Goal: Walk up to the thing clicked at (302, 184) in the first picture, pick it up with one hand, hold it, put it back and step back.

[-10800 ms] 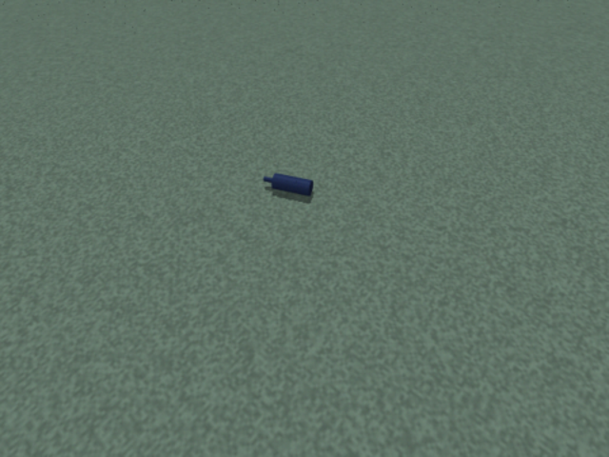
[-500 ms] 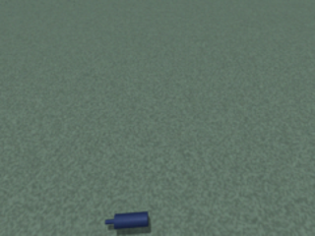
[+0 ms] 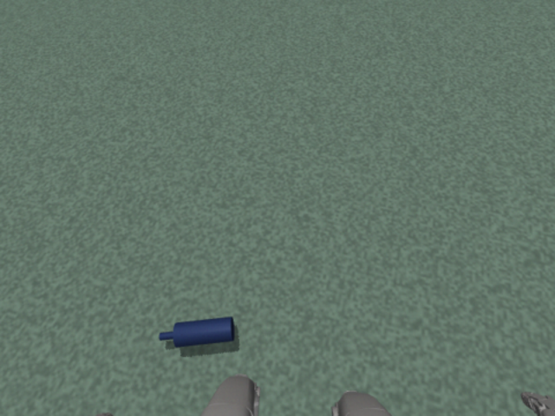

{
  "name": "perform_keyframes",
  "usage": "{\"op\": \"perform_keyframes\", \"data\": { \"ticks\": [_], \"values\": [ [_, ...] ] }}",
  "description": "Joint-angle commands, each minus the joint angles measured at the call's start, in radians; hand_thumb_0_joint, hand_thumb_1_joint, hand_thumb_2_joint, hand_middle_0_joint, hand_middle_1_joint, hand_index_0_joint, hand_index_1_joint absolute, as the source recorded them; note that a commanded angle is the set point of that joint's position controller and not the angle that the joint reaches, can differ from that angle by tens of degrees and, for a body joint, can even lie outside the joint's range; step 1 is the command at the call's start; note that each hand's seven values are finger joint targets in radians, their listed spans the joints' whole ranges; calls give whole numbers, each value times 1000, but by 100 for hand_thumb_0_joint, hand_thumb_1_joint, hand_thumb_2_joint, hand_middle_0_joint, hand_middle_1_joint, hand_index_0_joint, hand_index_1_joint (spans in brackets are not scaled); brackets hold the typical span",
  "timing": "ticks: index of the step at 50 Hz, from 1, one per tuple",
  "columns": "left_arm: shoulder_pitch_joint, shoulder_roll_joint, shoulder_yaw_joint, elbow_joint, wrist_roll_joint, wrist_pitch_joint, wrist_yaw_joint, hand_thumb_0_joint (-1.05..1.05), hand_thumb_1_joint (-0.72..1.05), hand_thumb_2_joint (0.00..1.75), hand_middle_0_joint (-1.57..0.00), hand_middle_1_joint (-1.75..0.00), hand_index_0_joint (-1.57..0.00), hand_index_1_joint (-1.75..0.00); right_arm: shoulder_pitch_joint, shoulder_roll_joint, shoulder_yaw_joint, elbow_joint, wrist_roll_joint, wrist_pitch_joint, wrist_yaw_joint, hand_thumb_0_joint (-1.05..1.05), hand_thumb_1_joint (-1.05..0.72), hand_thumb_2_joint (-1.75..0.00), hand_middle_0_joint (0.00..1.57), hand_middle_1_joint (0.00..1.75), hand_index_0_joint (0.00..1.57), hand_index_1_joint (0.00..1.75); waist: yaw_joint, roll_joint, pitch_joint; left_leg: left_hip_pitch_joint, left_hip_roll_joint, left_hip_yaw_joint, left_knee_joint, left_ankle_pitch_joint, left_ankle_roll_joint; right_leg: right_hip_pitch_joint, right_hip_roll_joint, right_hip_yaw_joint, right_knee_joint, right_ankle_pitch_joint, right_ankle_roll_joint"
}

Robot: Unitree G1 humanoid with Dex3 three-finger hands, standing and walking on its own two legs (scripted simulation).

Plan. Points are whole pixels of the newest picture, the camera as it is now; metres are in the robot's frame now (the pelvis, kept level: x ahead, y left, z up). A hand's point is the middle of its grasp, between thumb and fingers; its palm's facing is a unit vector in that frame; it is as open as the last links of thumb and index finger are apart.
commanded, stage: walk up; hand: left
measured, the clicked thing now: (196, 332) +0.40 +0.32 -0.71
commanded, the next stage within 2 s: stand in 1.78 s
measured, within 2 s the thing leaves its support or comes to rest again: neither
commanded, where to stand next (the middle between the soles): +0.03 +0.03 m, yaw +4 degrees
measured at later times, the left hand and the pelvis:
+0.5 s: hand out of the picture +0.01 +0.30 -0.12, palm faces +0.08 -0.89 -0.45, open 7.4 cm; pelvis -0.04 +0.01 +0.01, yaw +5 degrees
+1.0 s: hand out of the picture +0.04 +0.28 -0.12, palm faces +0.04 -0.94 -0.34, open 7.4 cm; pelvis -0.02 +0.02 +0.03, yaw +4 degrees
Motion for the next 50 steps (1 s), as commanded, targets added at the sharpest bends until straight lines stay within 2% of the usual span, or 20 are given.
{"op": "perform_keyframes", "data": {
  "ticks": [1, 4, 7, 9, 11, 12, 13, 14, 17, 20, 22, 23, 24, 25, 26, 30, 32, 34, 42, 50],
  "values": [
    [-26, 300, 75, -87, -10, -68, 61, 0, 90, 90, -20, -30, -20, -30, 82, -135, -19, -45, -8, -21, 18, 0, -90, -90, 20, 30, 20, 30, 20, -151, -207, -15, 14, -9, -38, 26, -2, 177, -272, 261, -226, 400, -258],
    [72, 330, 82, -69, -10, -87, 77, 0, 90, 90, -20, -30, -20, -30, -6, -127, -26, -96, -32, -13, 36, 0, -90, -90, 20, 30, 20, 30, 68, -159, -173, -54, 18, -22, -186, -34, 3, 260, -338, 321, -206, 585, -296],
    [72, 332, 78, -82, -20, -98, 89, 0, 90, 90, -20, -30, -20, -30, 16, -133, -40, -100, -39, -15, 51, 0, -90, -90, 20, 30, 20, 30, 50, -170, -198, -9, 7, 14, -259, -12, 8, 258, -349, 311, -189, 678, -297],
    [32, 330, 72, -97, -21, -99, 89, 0, 90, 90, -20, -30, -20, -30, 60, -124, -46, -92, -39, -20, 62, 0, -90, -90, 20, 30, 20, 30, 14, -190, -228, 92, -8, 60, -352, 56, 18, 195, -324, 260, -172, 617, -266],
    [-54, 292, 53, -117, -30, -91, 81, 0, 90, 90, -20, -30, -20, -30, 161, -115, -52, -54, -41, -32, 66, 0, -90, -90, 20, 30, 20, 30, -53, -169, -251, 325, -26, 87, -586, 211, 40, 24, -251, 147, -86, 437, -182],
    [-35, 222, 36, -116, -35, -86, 79, 0, 90, 90, -20, -30, -20, -30, 144, -163, -63, -62, -51, -43, 64, 0, -90, -90, 20, 30, 20, 30, -41, 24, -255, 412, 109, -173, -710, 272, 98, -117, -131, 52, 62, 240, -94],
    [-74, 210, 30, -109, -39, -80, 88, 0, 90, 90, -20, -30, -20, -30, 81, -236, -70, -90, -45, -43, 69, 0, -90, -90, 20, 30, 20, 30, -39, 194, -205, 298, 287, -404, -767, 286, 216, -173, 27, -68, 166, -244, -47],
    [-75, 261, 48, -83, -27, -79, 94, 0, 90, 90, -20, -30, -20, -30, 79, -240, -70, -90, -40, -46, 73, 0, -90, -90, 20, 30, 20, 30, -48, 139, -180, 214, 330, -460, -778, 262, 287, -109, 14, 35, 260, -323, -50],
    [16, 213, 31, -30, -46, -94, 82, 0, 90, 90, -20, -30, -20, -30, 0, -142, -31, -103, -36, -51, 56, 0, -90, -90, 20, 30, 20, 30, 13, 93, -142, 259, 224, -204, -678, 555, 210, -98, -9, 19, 175, -175, -43],
    [31, 200, 30, -4, -35, -107, 69, 0, 90, 90, -20, -30, -20, -30, -8, -146, -25, -99, -34, -45, 59, 0, -90, -90, 20, 30, 20, 30, 10, 136, -182, 276, 215, -167, -655, 571, 192, 34, 8, -66, -50, -111, -24],
    [54, 186, 23, 12, -27, -118, 68, 0, 90, 90, -20, -30, -20, -30, -25, -133, -12, -96, -18, -37, 60, 0, -90, -90, 20, 30, 20, 30, 36, 88, -195, 240, 175, -93, -593, 544, 138, 173, 29, -78, -291, 78, -41],
    [65, 213, 29, 17, -18, -128, 72, 0, 90, 90, -20, -30, -20, -30, -26, -101, 3, -95, -8, -34, 61, 0, -90, -90, 20, 30, 20, 30, 45, 45, -208, 183, 158, -77, -553, 536, 98, 265, -10, 2, -337, 156, -60],
    [53, 269, 36, 13, -5, -139, 76, 0, 90, 90, -20, -30, -20, -30, -28, -66, 15, -102, 2, -35, 65, 0, -90, -90, 20, 30, 20, 30, 34, -78, -216, 90, 66, -26, -476, 436, 33, 307, -153, 235, -391, 192, -123],
    [-1, 312, 36, 15, -13, -135, 69, 0, 90, 90, -20, -30, -20, -30, -29, -76, 11, -82, 0, -25, 60, 0, -90, -90, 20, 30, 20, 30, 14, -123, -174, 143, -4, 43, -435, 127, 14, 163, -283, 344, -421, 81, -222],
    [-53, 310, 31, -4, -11, -136, 62, 0, 90, 90, -20, -30, -20, -30, -6, -91, 1, -56, -8, -21, 58, 0, -90, -90, 20, 30, 20, 30, -10, -126, -137, 219, 15, 44, -394, 36, 12, 42, -313, 356, -419, 20, -253],
    [-79, 244, 5, 16, -22, -126, 55, 0, 90, 90, -20, -30, -20, -30, 6, -88, 5, -10, -16, -44, 72, 0, -90, -90, 20, 30, 20, 30, -21, -135, -141, 370, 54, -22, -683, 271, 41, -21, -148, 125, -372, 78, -100],
    [-67, 218, -3, 33, -33, -119, 46, 0, 90, 90, -20, -30, -20, -30, -31, -118, 7, -7, -22, -56, 75, 0, -90, -90, 20, 30, 20, 30, 6, -75, -136, 295, 128, -129, -786, 124, 70, 32, -61, 61, -345, -16, -55],
    [-55, 219, -3, 58, -33, -121, 46, 0, 90, 90, -20, -30, -20, -30, -64, -114, 18, 11, -18, -55, 78, 0, -90, -90, 20, 30, 20, 30, 20, -53, -109, 218, 131, -115, -816, 102, 66, 131, -51, 50, -360, 9, -57],
    [-68, 220, -13, 126, -39, -128, 55, 0, 90, 90, -20, -30, -20, -30, -75, -92, 30, 74, -10, -64, 68, 0, -90, -90, 20, 30, 20, 30, 15, 11, -200, 351, 110, -13, -800, 490, 29, 238, -91, 50, -408, 318, -54],
    [-103, 205, -23, 172, -38, -118, 58, 0, 90, 90, -20, -30, -20, -30, -98, -86, 27, 117, -9, -58, 60, 0, -90, -90, 20, 30, 20, 30, 11, 1, -208, 383, 118, 5, -828, 528, 25, 259, -94, 40, -434, 354, -42]
  ]
}}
